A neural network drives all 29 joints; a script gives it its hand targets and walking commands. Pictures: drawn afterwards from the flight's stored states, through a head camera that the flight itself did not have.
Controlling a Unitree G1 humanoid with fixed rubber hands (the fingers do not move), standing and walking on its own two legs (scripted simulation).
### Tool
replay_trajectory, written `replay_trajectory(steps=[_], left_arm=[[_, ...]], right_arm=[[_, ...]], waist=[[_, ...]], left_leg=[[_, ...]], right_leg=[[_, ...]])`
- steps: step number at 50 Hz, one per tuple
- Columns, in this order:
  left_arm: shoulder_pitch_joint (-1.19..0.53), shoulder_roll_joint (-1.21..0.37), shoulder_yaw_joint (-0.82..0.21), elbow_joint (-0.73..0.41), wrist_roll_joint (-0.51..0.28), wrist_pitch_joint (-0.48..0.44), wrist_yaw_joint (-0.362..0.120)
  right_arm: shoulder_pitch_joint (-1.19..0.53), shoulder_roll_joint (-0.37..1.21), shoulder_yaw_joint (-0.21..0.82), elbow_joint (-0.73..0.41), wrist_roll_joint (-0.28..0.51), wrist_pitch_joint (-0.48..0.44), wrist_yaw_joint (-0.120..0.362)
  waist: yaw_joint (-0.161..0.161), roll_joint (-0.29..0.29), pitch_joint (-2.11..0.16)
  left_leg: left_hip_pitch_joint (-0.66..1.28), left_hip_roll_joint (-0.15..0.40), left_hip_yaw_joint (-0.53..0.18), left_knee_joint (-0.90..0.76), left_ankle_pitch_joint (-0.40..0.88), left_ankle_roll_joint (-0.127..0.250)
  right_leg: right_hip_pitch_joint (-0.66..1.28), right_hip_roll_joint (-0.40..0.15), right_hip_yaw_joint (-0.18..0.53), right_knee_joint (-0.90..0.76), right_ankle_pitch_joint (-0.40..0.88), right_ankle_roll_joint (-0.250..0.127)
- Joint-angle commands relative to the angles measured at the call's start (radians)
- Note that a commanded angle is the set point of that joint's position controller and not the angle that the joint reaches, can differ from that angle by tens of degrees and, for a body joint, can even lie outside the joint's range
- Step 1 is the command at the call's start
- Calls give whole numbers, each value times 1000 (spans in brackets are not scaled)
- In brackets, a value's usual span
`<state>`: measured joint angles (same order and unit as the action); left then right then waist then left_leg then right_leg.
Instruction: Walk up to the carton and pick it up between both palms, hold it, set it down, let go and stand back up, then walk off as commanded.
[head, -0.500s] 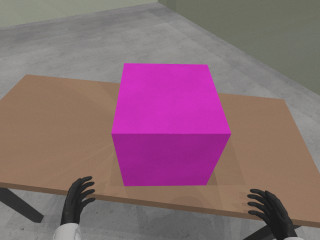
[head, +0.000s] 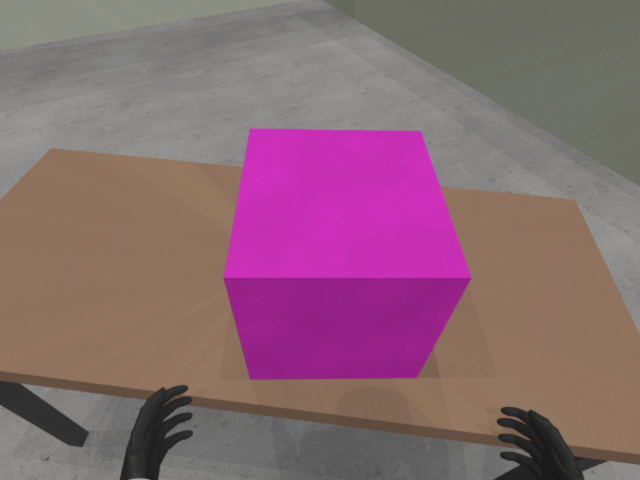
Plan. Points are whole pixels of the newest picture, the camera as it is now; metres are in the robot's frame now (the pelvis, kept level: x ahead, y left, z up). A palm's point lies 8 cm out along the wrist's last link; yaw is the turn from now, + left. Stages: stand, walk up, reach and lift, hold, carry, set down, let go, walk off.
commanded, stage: set down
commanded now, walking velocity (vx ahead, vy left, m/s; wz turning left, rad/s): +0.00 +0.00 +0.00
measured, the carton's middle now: (335, 255) +0.44 +0.03 +0.01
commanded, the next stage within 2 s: let go in 1.14 s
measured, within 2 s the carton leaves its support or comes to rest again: neither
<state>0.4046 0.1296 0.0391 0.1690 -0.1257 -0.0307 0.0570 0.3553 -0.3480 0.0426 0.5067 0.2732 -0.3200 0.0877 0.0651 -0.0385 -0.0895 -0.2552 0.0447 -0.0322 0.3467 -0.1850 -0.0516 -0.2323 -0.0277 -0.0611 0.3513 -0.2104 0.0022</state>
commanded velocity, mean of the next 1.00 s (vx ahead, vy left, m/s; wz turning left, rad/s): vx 0.00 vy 0.00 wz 0.00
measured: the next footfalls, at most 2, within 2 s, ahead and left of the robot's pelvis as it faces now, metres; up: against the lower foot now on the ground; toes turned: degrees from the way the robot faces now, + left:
none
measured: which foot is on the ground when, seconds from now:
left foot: down 0.00-1.00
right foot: down 0.00-1.00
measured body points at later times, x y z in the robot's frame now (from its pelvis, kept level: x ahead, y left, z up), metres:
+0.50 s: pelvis +0.00 +0.00 +0.00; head +0.02 +0.02 +0.45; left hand +0.16 +0.23 -0.06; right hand +0.17 -0.23 -0.06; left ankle -0.01 +0.15 -0.75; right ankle -0.02 -0.12 -0.75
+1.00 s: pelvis -0.01 +0.01 +0.00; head +0.01 +0.04 +0.45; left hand +0.15 +0.22 -0.10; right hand +0.17 -0.23 -0.06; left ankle -0.01 +0.15 -0.75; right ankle -0.02 -0.12 -0.75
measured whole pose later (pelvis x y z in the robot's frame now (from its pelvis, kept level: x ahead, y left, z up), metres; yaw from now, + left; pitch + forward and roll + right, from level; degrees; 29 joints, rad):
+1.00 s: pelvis -0.01 +0.01 +0.00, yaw +0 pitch +2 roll -1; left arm 0.25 0.16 0.04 0.39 -0.09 0.19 0.01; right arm 0.21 -0.23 0.02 0.68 0.08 -0.30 0.02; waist 0.02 -0.06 -0.02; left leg -0.23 0.04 -0.03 0.38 -0.20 -0.05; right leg -0.19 -0.03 -0.06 0.35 -0.20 0.01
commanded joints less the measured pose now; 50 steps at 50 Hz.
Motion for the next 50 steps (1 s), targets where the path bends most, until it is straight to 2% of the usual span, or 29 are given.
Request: replay_trajectory(steps=[1,6,16,20,36,50], left_arm=[[-121,188,4,-130,54,-21,-4],[-145,202,1,-115,50,15,-11],[-125,204,-2,-86,64,59,-34],[-138,206,0,-70,76,70,-41],[-225,206,-11,45,126,146,-49],[-269,195,-15,97,164,184,-47]], right_arm=[[-75,3,-60,-112,-66,-34,-20],[-89,26,-77,-97,-98,-8,-38],[-76,48,-85,-49,-132,-7,-66],[-89,59,-79,-17,-146,-6,-74],[-181,99,-89,139,-211,53,-92],[-213,131,-101,231,-255,82,-95]], waist=[[-78,-20,45],[-81,-11,51],[-87,8,26],[-89,19,34],[-96,86,108],[-110,135,131]], left_leg=[[173,-93,78,-17,99,43],[182,-90,84,-18,82,42],[219,-89,85,-8,155,26],[223,-88,87,-3,158,24],[214,-74,107,-9,53,21],[181,-68,115,-16,12,14]], right_leg=[[128,19,89,-71,157,-6],[120,17,82,-75,106,-4],[144,28,52,-61,217,5],[140,30,48,-58,225,6],[96,36,30,-64,33,-10],[114,34,20,-47,-7,-16]])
